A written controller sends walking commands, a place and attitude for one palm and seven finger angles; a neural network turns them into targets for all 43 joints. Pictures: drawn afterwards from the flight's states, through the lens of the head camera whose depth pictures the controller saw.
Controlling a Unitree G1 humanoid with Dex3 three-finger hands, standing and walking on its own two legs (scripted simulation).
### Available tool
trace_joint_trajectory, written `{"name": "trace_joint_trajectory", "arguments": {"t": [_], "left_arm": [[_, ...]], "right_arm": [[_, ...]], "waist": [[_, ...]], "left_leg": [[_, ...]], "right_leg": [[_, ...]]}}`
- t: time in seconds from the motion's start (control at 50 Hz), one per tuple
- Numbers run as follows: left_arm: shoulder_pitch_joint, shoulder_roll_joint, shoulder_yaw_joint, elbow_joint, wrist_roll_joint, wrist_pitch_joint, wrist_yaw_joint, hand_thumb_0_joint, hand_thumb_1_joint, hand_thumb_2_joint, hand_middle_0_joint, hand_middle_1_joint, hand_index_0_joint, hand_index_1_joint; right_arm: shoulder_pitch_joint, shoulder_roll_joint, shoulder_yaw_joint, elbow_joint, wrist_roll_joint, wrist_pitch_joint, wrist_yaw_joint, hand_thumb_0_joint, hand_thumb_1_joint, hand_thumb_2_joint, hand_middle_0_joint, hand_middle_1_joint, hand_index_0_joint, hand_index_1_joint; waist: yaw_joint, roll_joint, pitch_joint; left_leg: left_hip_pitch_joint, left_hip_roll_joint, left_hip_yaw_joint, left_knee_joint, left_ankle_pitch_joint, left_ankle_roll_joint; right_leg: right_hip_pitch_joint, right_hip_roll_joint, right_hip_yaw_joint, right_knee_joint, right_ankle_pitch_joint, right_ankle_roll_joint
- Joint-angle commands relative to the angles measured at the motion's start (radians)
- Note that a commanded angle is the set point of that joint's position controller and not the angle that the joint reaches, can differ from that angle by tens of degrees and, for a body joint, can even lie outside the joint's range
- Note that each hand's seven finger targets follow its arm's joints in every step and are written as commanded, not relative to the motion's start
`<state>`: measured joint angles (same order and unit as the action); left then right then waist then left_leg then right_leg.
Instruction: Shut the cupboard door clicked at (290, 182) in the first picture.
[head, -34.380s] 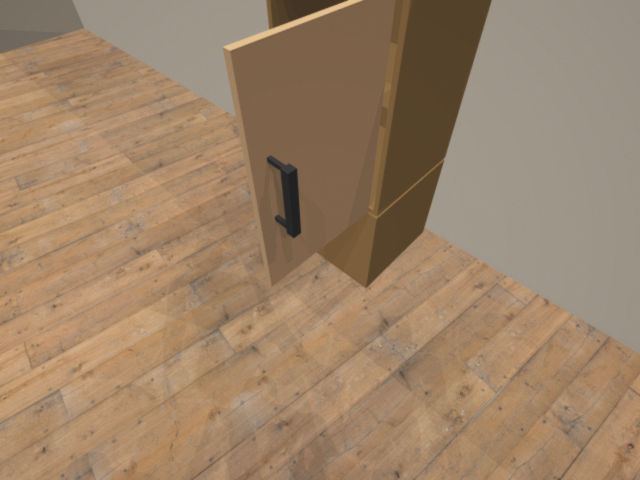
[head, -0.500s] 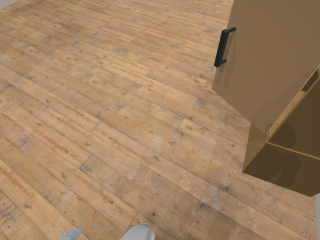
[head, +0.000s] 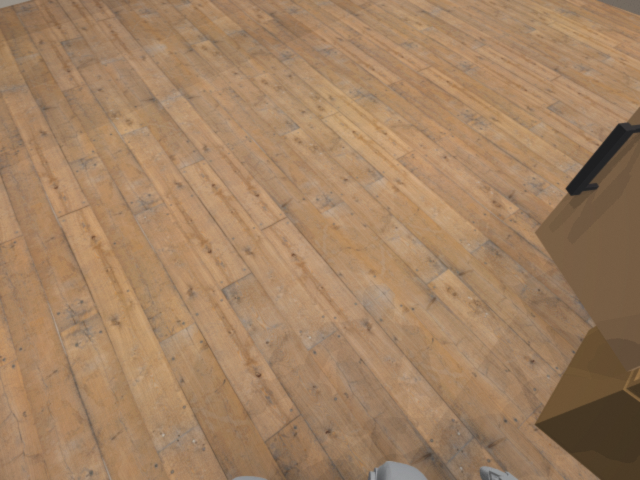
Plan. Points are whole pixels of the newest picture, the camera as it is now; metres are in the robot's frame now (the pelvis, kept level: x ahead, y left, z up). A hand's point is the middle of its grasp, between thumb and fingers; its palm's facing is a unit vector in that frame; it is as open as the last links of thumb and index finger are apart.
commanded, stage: walk to a spot facing it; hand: left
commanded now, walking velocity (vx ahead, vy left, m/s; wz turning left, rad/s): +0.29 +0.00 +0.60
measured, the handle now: (606, 160) +0.72 -0.53 -0.04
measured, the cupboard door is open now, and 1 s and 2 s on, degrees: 56 56 56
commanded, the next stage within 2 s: turn to face it in 0.94 s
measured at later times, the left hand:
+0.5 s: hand out of the picture +0.04 +0.15 -0.16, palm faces +0.41 -0.89 -0.21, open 7.4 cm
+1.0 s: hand (125, 334) +0.32 +0.33 -0.13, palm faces +0.51 -0.83 -0.21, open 7.4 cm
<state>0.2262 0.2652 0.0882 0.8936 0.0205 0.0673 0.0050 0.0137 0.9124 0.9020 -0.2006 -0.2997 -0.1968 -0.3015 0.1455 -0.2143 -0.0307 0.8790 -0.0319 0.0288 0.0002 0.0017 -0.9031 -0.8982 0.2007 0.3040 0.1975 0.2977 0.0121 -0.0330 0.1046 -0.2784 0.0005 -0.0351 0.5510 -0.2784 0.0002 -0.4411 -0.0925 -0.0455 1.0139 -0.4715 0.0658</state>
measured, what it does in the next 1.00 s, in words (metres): walks ahead, turning left: right foot, then left foot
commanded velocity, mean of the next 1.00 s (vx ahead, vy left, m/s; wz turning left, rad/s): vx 0.29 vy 0.00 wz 0.53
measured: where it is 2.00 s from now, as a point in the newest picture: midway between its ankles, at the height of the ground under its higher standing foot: (278, 390)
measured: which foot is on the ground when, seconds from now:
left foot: down 0.00-0.16, up 0.18-0.58, down 0.60-1.00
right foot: up 0.00-0.14, down 0.16-0.60, up 0.62-1.00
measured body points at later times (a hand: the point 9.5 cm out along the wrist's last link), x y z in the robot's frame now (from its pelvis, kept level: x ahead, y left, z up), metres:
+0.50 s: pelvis +0.12 -0.01 +0.01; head +0.17 +0.01 +0.45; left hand +0.02 +0.20 -0.14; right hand +0.29 -0.22 -0.14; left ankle +0.15 +0.14 -0.69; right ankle +0.06 -0.15 -0.73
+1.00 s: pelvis +0.29 +0.08 +0.01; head +0.31 +0.10 +0.46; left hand +0.29 +0.37 -0.11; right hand +0.41 -0.12 -0.14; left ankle +0.20 +0.15 -0.73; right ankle +0.46 +0.00 -0.69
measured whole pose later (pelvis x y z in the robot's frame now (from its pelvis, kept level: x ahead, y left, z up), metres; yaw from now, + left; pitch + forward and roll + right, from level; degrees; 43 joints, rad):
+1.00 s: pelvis +0.29 +0.08 +0.01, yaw +32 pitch +1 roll +0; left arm 0.10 0.22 0.07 0.84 0.03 0.01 -0.02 0.01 0.91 0.90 -0.20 -0.30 -0.19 -0.30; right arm 0.33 -0.17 -0.03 0.99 -0.02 -0.03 0.00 0.00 -0.90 -0.90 0.20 0.30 0.20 0.30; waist -0.04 -0.02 0.05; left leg -0.13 -0.05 -0.01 0.38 -0.26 0.05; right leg -0.55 -0.11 -0.02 0.77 -0.18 0.07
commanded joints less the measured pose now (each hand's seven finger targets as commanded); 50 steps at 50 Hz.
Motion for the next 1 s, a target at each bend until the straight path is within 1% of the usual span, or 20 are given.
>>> {"name": "trace_joint_trajectory", "arguments": {"t": [0.0, 0.06, 0.1, 0.12, 0.14, 0.16, 0.2, 0.24, 0.28, 0.36, 0.46, 0.5, 0.54, 0.56, 0.58, 0.6, 0.62, 0.7, 0.82, 0.98], "left_arm": [[-0.041, 0.059, 0.006, -0.111, 0.007, -0.056, -0.021, 0.000, 0.900, 0.900, -0.200, -0.300, -0.200, -0.300], [0.019, 0.059, 0.008, -0.095, 0.008, -0.065, -0.027, 0.000, 0.900, 0.900, -0.200, -0.300, -0.200, -0.300], [0.188, 0.104, 0.027, -0.052, 0.015, -0.081, -0.024, 0.000, 0.900, 0.900, -0.200, -0.300, -0.200, -0.300], [0.272, 0.183, 0.046, -0.039, 0.029, -0.093, -0.008, 0.000, 0.900, 0.900, -0.200, -0.300, -0.200, -0.300], [0.262, 0.230, 0.043, -0.050, 0.020, -0.089, 0.003, 0.000, 0.900, 0.900, -0.200, -0.300, -0.200, -0.300], [0.177, 0.206, 0.036, -0.071, 0.012, -0.092, 0.007, 0.000, 0.900, 0.900, -0.200, -0.300, -0.200, -0.300], [0.053, 0.146, 0.029, -0.091, 0.013, -0.109, 0.015, 0.000, 0.900, 0.900, -0.200, -0.300, -0.200, -0.300], [0.026, 0.087, 0.011, -0.083, 0.009, -0.127, 0.009, 0.000, 0.900, 0.900, -0.200, -0.300, -0.200, -0.300], [0.098, 0.072, 0.009, -0.051, 0.007, -0.135, 0.009, 0.000, 0.900, 0.900, -0.200, -0.300, -0.200, -0.300], [0.213, 0.064, 0.006, 0.012, 0.010, -0.141, 0.013, 0.000, 0.900, 0.900, -0.200, -0.300, -0.200, -0.300], [0.230, 0.088, 0.015, 0.037, 0.013, -0.139, 0.014, 0.000, 0.900, 0.900, -0.200, -0.300, -0.200, -0.300], [0.214, 0.107, 0.020, 0.038, 0.014, -0.139, 0.011, 0.000, 0.900, 0.900, -0.200, -0.300, -0.200, -0.300], [0.171, 0.136, 0.027, 0.027, 0.003, -0.136, 0.007, 0.000, 0.900, 0.900, -0.200, -0.300, -0.200, -0.300], [0.172, 0.110, 0.027, 0.012, -0.002, -0.135, -0.002, 0.000, 0.900, 0.900, -0.200, -0.300, -0.200, -0.300], [0.144, 0.054, 0.012, -0.043, -0.012, -0.128, -0.020, 0.000, 0.900, 0.900, -0.200, -0.300, -0.200, -0.300], [0.012, 0.082, 0.003, -0.103, -0.007, -0.118, -0.013, 0.000, 0.900, 0.900, -0.200, -0.300, -0.200, -0.300], [-0.026, 0.076, 0.009, -0.114, -0.007, -0.119, -0.007, 0.000, 0.900, 0.900, -0.200, -0.300, -0.200, -0.300], [0.084, 0.024, 0.012, -0.032, 0.017, -0.090, -0.018, 0.000, 0.900, 0.900, -0.200, -0.300, -0.200, -0.300], [-0.011, 0.017, 0.006, -0.067, 0.014, -0.076, -0.028, 0.000, 0.900, 0.900, -0.200, -0.300, -0.200, -0.300], [-0.150, 0.018, -0.006, -0.134, 0.005, -0.092, -0.028, 0.000, 0.900, 0.900, -0.200, -0.300, -0.200, -0.300]], "right_arm": [[0.057, -0.229, -0.071, -0.041, -0.005, -0.017, -0.009, 0.000, -0.900, -0.900, 0.200, 0.300, 0.200, 0.300], [0.025, -0.224, -0.073, -0.049, -0.004, -0.013, -0.005, 0.000, -0.900, -0.900, 0.200, 0.300, 0.200, 0.300], [-0.038, -0.189, -0.070, -0.069, 0.007, -0.015, -0.002, 0.000, -0.900, -0.900, 0.200, 0.300, 0.200, 0.300], [-0.033, -0.104, -0.053, -0.090, 0.018, -0.021, 0.001, 0.000, -0.900, -0.900, 0.200, 0.300, 0.200, 0.300], [-0.073, -0.083, -0.050, -0.117, 0.012, -0.026, 0.006, 0.000, -0.900, -0.900, 0.200, 0.300, 0.200, 0.300], [-0.059, -0.121, -0.061, -0.113, 0.001, -0.020, 0.015, 0.000, -0.900, -0.900, 0.200, 0.300, 0.200, 0.300], [0.015, -0.111, -0.068, -0.068, -0.005, -0.016, 0.024, 0.000, -0.900, -0.900, 0.200, 0.300, 0.200, 0.300], [0.032, -0.088, -0.058, -0.036, -0.004, -0.013, 0.042, 0.000, -0.900, -0.900, 0.200, 0.300, 0.200, 0.300], [0.019, -0.053, -0.047, -0.030, 0.003, -0.014, 0.048, 0.000, -0.900, -0.900, 0.200, 0.300, 0.200, 0.300], [-0.055, -0.020, -0.033, -0.045, 0.004, -0.017, 0.057, 0.000, -0.900, -0.900, 0.200, 0.300, 0.200, 0.300], [-0.142, -0.023, -0.022, -0.075, 0.004, -0.033, 0.066, 0.000, -0.900, -0.900, 0.200, 0.300, 0.200, 0.300], [-0.093, -0.040, -0.028, -0.069, 0.005, -0.042, 0.063, 0.000, -0.900, -0.900, 0.200, 0.300, 0.200, 0.300], [0.103, -0.098, -0.046, -0.020, -0.004, -0.050, 0.052, 0.000, -0.900, -0.900, 0.200, 0.300, 0.200, 0.300], [0.246, -0.190, -0.070, 0.014, -0.007, -0.054, 0.040, 0.000, -0.900, -0.900, 0.200, 0.300, 0.200, 0.300], [0.349, -0.320, -0.104, 0.033, -0.010, -0.061, 0.025, 0.000, -0.900, -0.900, 0.200, 0.300, 0.200, 0.300], [0.395, -0.333, -0.101, 0.054, 0.010, -0.053, 0.007, 0.000, -0.900, -0.900, 0.200, 0.300, 0.200, 0.300], [0.332, -0.311, -0.091, 0.049, 0.008, -0.051, 0.001, 0.000, -0.900, -0.900, 0.200, 0.300, 0.200, 0.300], [0.089, -0.163, -0.043, -0.012, 0.002, -0.080, -0.014, 0.000, -0.900, -0.900, 0.200, 0.300, 0.200, 0.300], [0.133, -0.144, -0.041, 0.023, 0.009, -0.091, -0.012, 0.000, -0.900, -0.900, 0.200, 0.300, 0.200, 0.300], [0.202, -0.143, -0.051, 0.065, 0.007, -0.081, -0.010, 0.000, -0.900, -0.900, 0.200, 0.300, 0.200, 0.300]], "waist": [[-0.050, 0.217, -0.096], [-0.014, 0.216, -0.068], [0.079, 0.087, -0.091], [0.123, -0.181, -0.127], [0.130, -0.325, -0.068], [0.066, -0.207, -0.015], [-0.015, -0.160, -0.020], [-0.036, -0.097, -0.021], [-0.015, -0.108, -0.039], [0.025, -0.133, -0.035], [0.042, -0.132, -0.024], [0.011, -0.133, -0.051], [-0.095, -0.081, -0.160], [-0.166, 0.083, -0.276], [-0.197, 0.361, -0.340], [-0.218, 0.235, -0.341], [-0.177, 0.129, -0.256], [-0.035, 0.168, -0.094], [-0.025, 0.104, -0.052], [-0.050, 0.147, -0.066]], "left_leg": [[0.083, 0.187, -0.270, -0.257, -0.168, 0.153], [-0.068, 0.158, -0.298, -0.236, -0.287, 0.141], [-0.311, 0.052, -0.219, -0.057, -0.378, 0.092], [-0.505, -0.060, -0.067, 0.244, -0.391, 0.034], [-0.542, -0.070, -0.024, 0.541, -0.365, 0.012], [-0.529, -0.014, -0.076, 0.675, -0.272, 0.013], [-0.475, 0.053, -0.071, 0.756, -0.123, 0.000], [-0.411, 0.075, -0.022, 0.702, -0.005, -0.018], [-0.418, 0.061, 0.034, 0.610, 0.017, -0.026], [-0.445, 0.060, 0.101, 0.445, 0.026, -0.018], [-0.367, 0.066, 0.151, 0.186, -0.008, 0.017], [-0.243, 0.031, 0.181, 0.124, -0.060, 0.047], [0.080, -0.037, 0.211, 0.018, 0.020, 0.073], [0.360, 0.054, 0.060, -0.037, 0.028, 0.113], [0.566, 0.356, -0.448, -0.127, 0.149, 0.240], [0.588, 0.415, -0.536, -0.203, 0.234, 0.276], [0.457, 0.417, -0.458, -0.228, 0.163, 0.267], [0.047, 0.261, -0.235, -0.296, -0.003, 0.187], [0.050, 0.221, -0.198, -0.364, 0.046, 0.211], [0.148, 0.190, -0.173, -0.246, 0.325, 0.189]], "right_leg": [[-0.037, 0.030, -0.022, -0.185, 0.034, -0.002], [0.139, 0.079, -0.061, -0.342, 0.099, -0.005], [0.451, 0.059, -0.020, -0.537, 0.094, -0.013], [0.592, -0.188, 0.263, -0.728, -0.186, -0.074], [0.453, -0.395, 0.573, -0.907, -0.390, -0.153], [0.324, -0.412, 0.565, -0.942, -0.411, -0.181], [0.242, -0.375, 0.459, -0.922, -0.354, -0.172], [0.243, -0.267, 0.137, -0.859, 0.010, -0.139], [0.346, -0.223, -0.004, -0.810, 0.276, -0.130], [0.490, -0.228, -0.121, -0.765, 0.580, -0.129], [0.537, -0.290, -0.173, -0.699, 0.685, -0.136], [0.517, -0.306, -0.196, -0.603, 0.820, -0.134], [0.400, -0.268, -0.280, -0.329, 0.842, -0.097], [0.201, -0.216, -0.269, -0.074, 0.588, -0.064], [-0.178, -0.035, -0.211, 0.251, -0.104, -0.005], [-0.286, -0.028, -0.044, 0.357, -0.116, -0.021], [-0.285, -0.065, -0.003, 0.370, -0.057, -0.030], [-0.133, -0.090, 0.041, 0.206, 0.121, -0.018], [-0.174, -0.060, 0.035, -0.006, 0.277, 0.005], [-0.045, 0.033, -0.017, -0.347, 0.287, -0.001]]}}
